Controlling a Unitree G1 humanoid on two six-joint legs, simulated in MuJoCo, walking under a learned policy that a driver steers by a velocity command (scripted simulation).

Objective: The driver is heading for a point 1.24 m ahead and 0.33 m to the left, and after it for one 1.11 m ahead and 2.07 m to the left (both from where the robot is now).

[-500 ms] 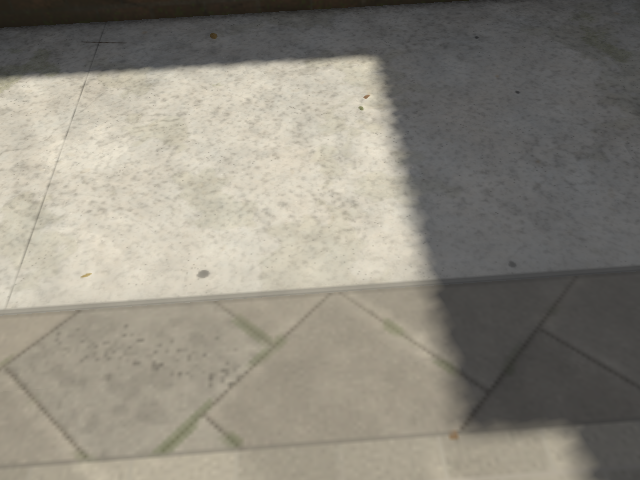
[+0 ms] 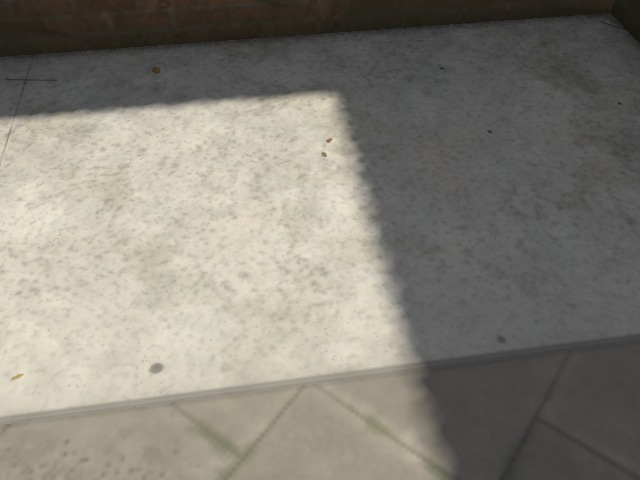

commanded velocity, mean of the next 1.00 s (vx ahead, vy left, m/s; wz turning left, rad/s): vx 0.50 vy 0.00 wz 0.47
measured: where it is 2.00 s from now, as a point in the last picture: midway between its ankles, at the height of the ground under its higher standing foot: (230, 414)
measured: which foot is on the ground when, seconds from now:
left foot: down 0.00-0.28, up 0.30-0.80, down 0.82-1.00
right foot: up 0.00-0.26, down 0.28-0.82, up 0.84-1.00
